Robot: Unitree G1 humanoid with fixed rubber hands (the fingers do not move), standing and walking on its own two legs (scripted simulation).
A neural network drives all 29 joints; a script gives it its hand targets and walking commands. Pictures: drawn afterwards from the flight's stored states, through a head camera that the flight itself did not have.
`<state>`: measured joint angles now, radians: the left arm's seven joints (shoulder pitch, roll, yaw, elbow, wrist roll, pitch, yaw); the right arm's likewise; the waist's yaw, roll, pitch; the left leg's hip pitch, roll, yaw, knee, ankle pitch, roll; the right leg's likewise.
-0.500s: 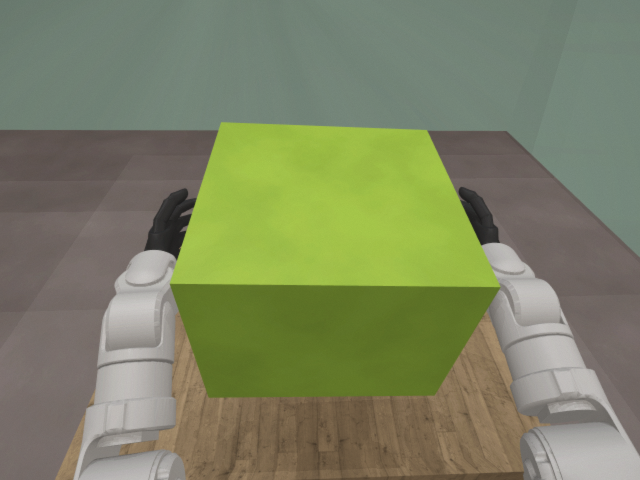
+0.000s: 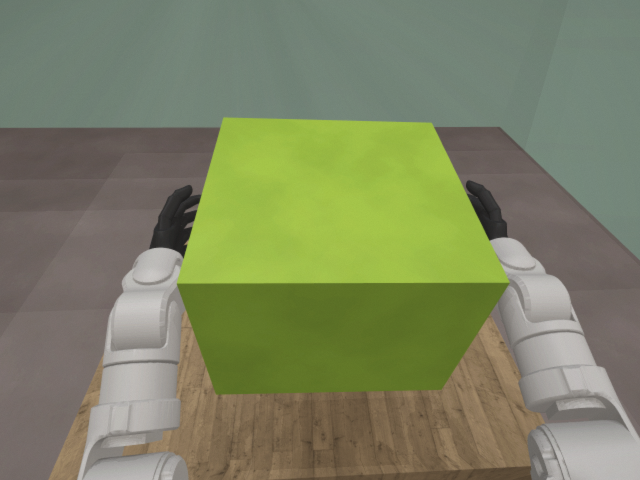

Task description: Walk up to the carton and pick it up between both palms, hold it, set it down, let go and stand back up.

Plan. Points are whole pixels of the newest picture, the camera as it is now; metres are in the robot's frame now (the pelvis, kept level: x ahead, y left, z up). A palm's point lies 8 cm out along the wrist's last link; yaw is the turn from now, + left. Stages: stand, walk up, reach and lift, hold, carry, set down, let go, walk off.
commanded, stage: hold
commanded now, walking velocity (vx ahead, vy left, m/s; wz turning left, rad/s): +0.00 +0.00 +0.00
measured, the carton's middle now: (330, 250) +0.39 -0.01 +0.14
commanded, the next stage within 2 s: none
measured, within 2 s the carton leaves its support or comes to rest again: neither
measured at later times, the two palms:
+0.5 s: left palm (153, 248) +0.35 +0.20 +0.18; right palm (473, 242) +0.36 -0.18 +0.18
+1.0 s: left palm (160, 250) +0.35 +0.19 +0.18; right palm (479, 239) +0.36 -0.19 +0.18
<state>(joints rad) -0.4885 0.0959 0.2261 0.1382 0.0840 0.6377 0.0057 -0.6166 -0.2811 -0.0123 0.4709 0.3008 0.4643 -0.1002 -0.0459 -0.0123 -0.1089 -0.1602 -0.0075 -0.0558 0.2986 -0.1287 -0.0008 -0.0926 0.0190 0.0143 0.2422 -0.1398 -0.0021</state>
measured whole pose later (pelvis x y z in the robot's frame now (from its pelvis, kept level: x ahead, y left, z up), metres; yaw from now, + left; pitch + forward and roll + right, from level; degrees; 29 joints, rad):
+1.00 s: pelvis -0.01 +0.00 +0.00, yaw +0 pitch -1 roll -1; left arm -0.52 0.11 0.25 0.16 0.09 0.64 -0.03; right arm -0.64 -0.26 -0.03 0.48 0.28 0.48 -0.12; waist -0.04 -0.02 -0.09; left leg -0.16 -0.01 -0.07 0.29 -0.12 0.00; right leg -0.09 0.02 0.01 0.24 -0.14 -0.01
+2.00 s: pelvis -0.01 +0.00 +0.00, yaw +1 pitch -1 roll -1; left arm -0.55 0.12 0.26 0.22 0.08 0.63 -0.04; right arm -0.66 -0.25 -0.02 0.51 0.26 0.48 -0.13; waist -0.04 -0.02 -0.10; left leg -0.16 -0.01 -0.07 0.29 -0.11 -0.01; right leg -0.10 0.02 0.00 0.24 -0.13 -0.01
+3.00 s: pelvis +0.00 +0.00 +0.00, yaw +1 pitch -1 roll -1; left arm -0.54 0.12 0.27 0.21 0.09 0.63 -0.05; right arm -0.66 -0.25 -0.01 0.51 0.26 0.47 -0.13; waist -0.03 -0.02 -0.10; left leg -0.15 -0.01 -0.07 0.29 -0.12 0.00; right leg -0.08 0.02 0.01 0.24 -0.14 -0.01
